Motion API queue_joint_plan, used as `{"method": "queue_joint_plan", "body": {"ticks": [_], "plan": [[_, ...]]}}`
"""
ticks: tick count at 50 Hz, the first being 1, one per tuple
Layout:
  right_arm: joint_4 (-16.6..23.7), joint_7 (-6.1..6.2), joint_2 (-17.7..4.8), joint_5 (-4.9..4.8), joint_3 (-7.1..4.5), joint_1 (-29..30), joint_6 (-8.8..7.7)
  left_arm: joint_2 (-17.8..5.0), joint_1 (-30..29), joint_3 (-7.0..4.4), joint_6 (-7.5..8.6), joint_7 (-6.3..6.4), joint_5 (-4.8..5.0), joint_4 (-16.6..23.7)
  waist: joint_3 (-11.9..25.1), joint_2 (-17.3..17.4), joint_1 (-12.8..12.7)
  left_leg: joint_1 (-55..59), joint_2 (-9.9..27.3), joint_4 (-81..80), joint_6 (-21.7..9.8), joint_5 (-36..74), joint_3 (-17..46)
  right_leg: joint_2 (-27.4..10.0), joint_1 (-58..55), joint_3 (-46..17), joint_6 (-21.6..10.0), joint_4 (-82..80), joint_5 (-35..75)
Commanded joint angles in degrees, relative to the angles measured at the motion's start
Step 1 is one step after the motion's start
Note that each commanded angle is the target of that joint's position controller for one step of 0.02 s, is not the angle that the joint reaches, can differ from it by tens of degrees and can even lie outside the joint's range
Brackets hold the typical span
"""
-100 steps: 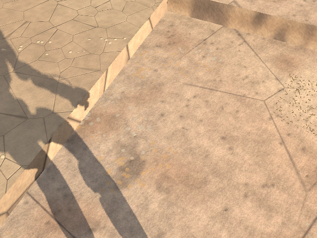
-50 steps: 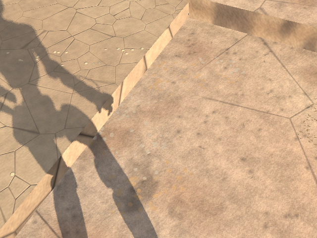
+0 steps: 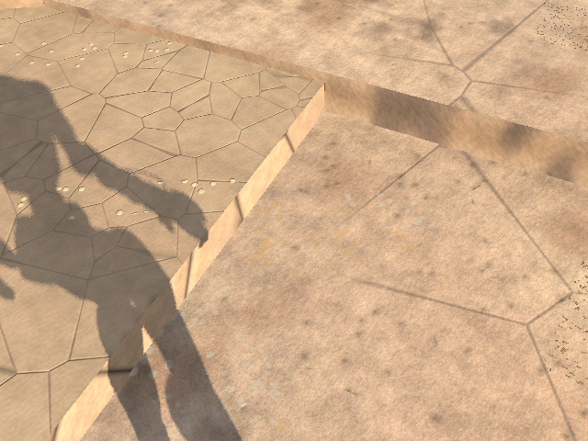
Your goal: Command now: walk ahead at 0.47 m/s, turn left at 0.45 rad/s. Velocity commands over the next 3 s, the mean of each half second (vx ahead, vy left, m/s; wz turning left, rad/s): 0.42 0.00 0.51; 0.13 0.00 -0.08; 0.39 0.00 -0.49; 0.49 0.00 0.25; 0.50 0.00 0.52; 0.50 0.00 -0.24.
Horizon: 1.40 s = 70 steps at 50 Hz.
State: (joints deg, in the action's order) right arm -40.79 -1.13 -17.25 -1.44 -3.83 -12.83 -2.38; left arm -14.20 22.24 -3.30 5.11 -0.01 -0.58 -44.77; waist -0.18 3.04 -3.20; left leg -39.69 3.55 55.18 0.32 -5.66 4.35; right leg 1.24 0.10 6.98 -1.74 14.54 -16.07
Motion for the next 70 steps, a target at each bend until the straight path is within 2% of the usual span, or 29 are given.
{"method": "queue_joint_plan", "body": {"ticks": [1, 5, 7, 10, 11, 12, 13, 14, 15, 18, 22, 28, 29, 30, 32, 33, 34, 35, 37, 39, 44, 45, 50, 51, 52, 53, 56, 59, 70], "plan": [[6.22, -1.06, -0.08, 0.31, 0.81, 7.48, -0.88, -8.94, -3.85, -2.05, 0.92, 0.66, 0.27, 3.06, -5.84, -7.05, -0.33, -1.26, 0.75, -10.25, 0.12, 7.82, -2.9, -13.69, 3.98, -2.95, -6.62, -7.55, 20.19], [9.4, -2.75, -0.41, -0.05, 1.06, 13.34, -1.03, -11.07, -0.84, -2.53, 0.01, 0.9, 1.33, 0.3, -7.1, -6.06, -1.15, 0.9, -0.38, -18.24, -3.05, 6.48, -6.2, -16.14, -1.5, 0.37, -5.84, -5.32, 28.02], [10.2, -3.17, -2.41, 0.04, 0.2, 12.5, -0.81, -12.93, -1.08, -2.96, -0.8, 1.21, 1.46, 0.02, -4.06, -7.65, 0.89, 5.55, -3.51, -19.2, -5.51, 1.68, -9.1, -16.69, -5.35, 2.33, -4.72, 1.04, 47.56], [6.76, -2.02, -9.12, -0.19, -3.54, -5.79, 0.31, -14.5, -2.2, -3.16, -1.94, 2.0, 1.69, 0.81, 7.21, -7.78, 11.82, 33.05, -8.84, -22.52, -10.76, -0.5, -9.77, -14.44, 1.64, 4.73, -1.91, 28.27, 59.21], [5.3, -0.57, -13.32, -0.27, -4.64, -12.33, 1.23, -10.34, 0.15, -1.67, -1.36, 1.89, -0.01, 2.15, 12.72, 2.05, 12.32, 50.92, 1.16, -22.38, -14.04, -1.02, 5.96, -10.38, 17.53, 4.07, 0.14, 47.31, 23.98], [7.22, -0.61, -16.56, -0.25, -4.58, -9.04, 0.44, -5.02, 4.02, 0.44, 0.41, 0.84, 0.1, 5.24, 21.48, 12.91, 6.25, 65.35, 15.19, -32.27, -26.34, -15.1, 41.51, 1.9, 38.19, -5.3, 2.79, 67.3, -17.49], [7.68, -0.83, -11.34, 0.16, -3.29, -9.93, -0.06, -11.53, -3.4, -0.96, 2.38, -0.06, 1.85, 6.24, 21.58, 4.29, 10.95, 63.68, 14.58, -38.2, -23.42, -20.05, 42.28, -0.93, 43.61, -14.74, 1.82, 69.13, -14.57], [7.04, -0.81, -9.63, 0.57, -2.69, -7.96, -0.62, -11.86, -8.01, -0.95, 3.13, -0.36, 3.41, 8.33, 12.46, 1.94, 9.93, 55.95, 12.72, -39.21, -20.71, -16.99, 33.97, -2.99, 45.66, -13.56, 0.91, 65.96, -9.76], [7.19, -0.86, -8.96, 0.49, -2.38, -4.21, -1.08, -10.58, -8.75, -0.56, 3.39, 0.04, 2.46, 8.43, 6.2, -4.5, 6.52, 45.94, 10.21, -39.65, -18.95, -9.31, 27.46, -5.59, 43.65, -13.05, 0.88, 60.2, -5.73], [8.73, -0.23, -7.5, 1.78, -1.89, 2.77, -1.43, -11.25, -6.3, -1.25, 1.41, 0.7, -0.31, 7.36, 2.03, -2.55, 1.27, 30.12, 6.29, -40.25, -18.19, 19.77, 16.94, -7.82, 34.08, -12.19, 3.61, 53.35, -3.33], [6.17, 1.29, -9.2, 1.16, -2.27, 1.78, -0.78, -7.62, -9.05, -0.1, -0.29, 1.31, -1.2, 8.26, 2.19, -1.31, 1.27, 22.2, 1.66, -38.06, -16.14, 34.36, 7.3, -4.82, 31.0, -8.84, 7.04, 40.39, 4.53], [2.84, 2.77, -7.91, 0.76, -1.52, -2.85, 1.43, -7.12, -18.44, 0.47, -0.11, -0.44, 0.08, 9.76, 4.94, 2.16, 6.21, 26.59, 1.43, -33.47, -11.35, 19.94, 8.72, -1.35, 24.98, -9.62, 5.76, 20.22, 21.21], [2.59, 2.78, -7.6, 0.93, -1.35, -2.97, 1.47, -7.95, -18.71, 0.15, 0.03, -0.66, -0.11, 9.98, 4.89, 2.49, 6.17, 28.8, 2.64, -31.61, -11.27, 19.67, 10.45, -1.44, 25.41, -10.35, 4.89, 18.68, 19.33], [1.43, 1.57, -7.49, 3.16, -1.3, -5.06, 1.42, -6.54, -12.51, 1.0, -1.66, -0.45, -2.86, 7.24, 5.46, 4.32, 5.12, 31.59, 1.45, -28.61, -9.14, 26.2, 9.2, -1.07, 23.11, -8.01, 3.11, 19.64, 14.18], [0.82, 1.39, -4.76, 2.65, -0.53, -4.78, 0.99, -6.47, -8.79, 1.12, -1.63, -0.29, -3.03, 5.87, 3.56, 2.68, 2.89, 30.96, 0.71, -24.09, -6.6, 24.71, 9.71, -1.89, 16.6, -8.16, 0.28, 11.31, 17.71], [1.03, 1.45, -3.51, 2.66, -0.07, -5.91, 0.54, -8.02, -7.56, 1.16, -0.98, 0.06, -3.02, 5.49, 4.78, -1.3, 2.87, 28.89, -2.01, -19.77, -4.58, 17.92, 8.58, -6.89, 9.59, -13.05, -0.85, 9.67, 34.01], [0.66, 1.72, -1.94, 2.39, 0.35, -14.86, 0.49, -11.39, -7.14, 0.73, -0.96, 0.28, -2.55, 6.31, 11.57, -11.35, 6.82, 25.09, -5.91, -12.03, -2.75, -4.54, 5.25, -18.33, -1.21, -24.87, -6.98, 14.39, 57.72], [-1.86, 2.05, -3.43, 2.25, 0.22, -16.69, 1.9, -9.35, -7.2, 0.79, -2.34, 0.41, -0.79, 5.56, 15.84, -15.85, 5.05, 23.6, -8.95, -6.62, -1.59, -26.33, 0.32, -22.69, -1.7, -33.5, -14.78, 11.7, 57.33], [-0.59, 2.03, -6.39, 3.29, -0.47, -6.77, 3.44, -8.57, -6.94, 0.95, -3.76, -0.14, 0.02, 4.51, 8.39, -10.73, 3.24, 17.87, -8.03, -3.74, -1.4, -31.73, -0.48, -18.38, 2.5, -34.64, -13.58, 6.12, 36.3], [-0.35, 1.71, -5.41, 2.89, -0.31, -4.71, 4.54, -11.35, -8.43, -0.37, -5.08, 0.0, -0.15, 3.93, 4.49, -11.19, 4.24, 17.65, -7.46, -3.62, -0.82, -27.73, -1.17, -13.67, 7.51, -30.78, -9.61, 3.39, 22.28], [-1.06, 2.34, -3.35, 2.85, 0.5, -4.15, 4.74, -9.93, -9.67, -1.75, -6.67, -0.57, -0.15, 3.56, 5.65, -11.17, 4.05, 20.82, -7.87, -8.15, -0.15, -23.18, -2.89, -9.11, 11.94, -29.35, -8.73, -0.51, 0.91], [-0.42, 3.32, -3.89, 0.67, -0.03, -2.71, 4.1, -11.04, -14.56, -2.24, -5.68, 0.5, 1.92, 6.86, 5.41, -12.84, 4.52, 20.3, -6.53, -10.38, 0.95, -21.46, -0.13, -10.21, 13.45, -32.48, -9.68, -2.51, -10.06], [-4.03, 3.08, -4.07, 1.61, -0.13, -10.66, 0.81, -10.86, -16.37, -3.05, -6.27, 2.77, 2.79, 7.48, 3.85, -13.2, 8.94, 38.65, -7.47, -31.62, -1.74, -10.6, -4.54, -4.21, 27.15, -29.67, -4.13, -3.15, -19.39], [-5.79, 3.15, -6.0, 2.04, -0.72, -15.35, 0.5, -9.05, -17.59, -2.7, -6.34, 2.64, 2.72, 8.64, 3.0, -8.59, 10.62, 45.52, -2.76, -37.44, -3.41, -13.52, -1.81, -0.1, 34.61, -24.93, -0.01, 4.61, -19.15], [-5.34, 3.34, -9.98, 2.12, -1.84, -14.31, 0.3, -3.8, -16.13, -1.53, -6.0, 2.09, 2.93, 9.66, 3.03, 9.49, 8.61, 45.94, 12.9, -42.55, -8.11, -30.83, 18.69, 5.55, 43.3, -15.04, 1.06, 25.11, -16.69], [-2.41, 2.99, -11.59, 3.5, -2.06, -6.9, -0.47, -7.34, -16.28, -2.28, -4.88, 1.58, 2.29, 10.81, -2.87, 10.88, 6.49, 36.48, 19.38, -47.97, -12.74, -38.0, 30.23, 2.46, 47.77, -17.26, 0.71, 34.6, -10.41], [-0.7, 3.99, -6.8, 1.19, -1.04, -0.93, -2.34, -9.7, -10.97, -3.19, -3.97, 0.42, 1.05, 7.56, -4.51, 4.12, 2.82, 38.69, 14.02, -47.87, -8.5, -26.06, 17.38, -0.63, 48.88, -16.64, 1.91, 44.1, 1.03], [-2.37, 3.63, -5.88, 2.07, -0.58, -6.31, -2.99, -7.05, -14.3, -2.37, -3.35, -0.48, 1.53, 8.41, -5.1, 2.43, 5.99, 39.56, 10.81, -47.94, -7.56, -13.33, 6.24, -2.13, 49.87, -13.78, 3.54, 48.54, 7.55], [-5.26, 2.04, -9.62, 0.84, -1.54, -12.26, -1.6, -3.98, -27.26, 0.08, -2.65, -4.19, 2.45, 16.96, -9.0, 2.68, 10.61, 42.41, 12.82, -46.25, -8.12, 2.78, -8.43, -4.66, 43.06, -4.32, 1.41, 25.41, 10.21]]}}
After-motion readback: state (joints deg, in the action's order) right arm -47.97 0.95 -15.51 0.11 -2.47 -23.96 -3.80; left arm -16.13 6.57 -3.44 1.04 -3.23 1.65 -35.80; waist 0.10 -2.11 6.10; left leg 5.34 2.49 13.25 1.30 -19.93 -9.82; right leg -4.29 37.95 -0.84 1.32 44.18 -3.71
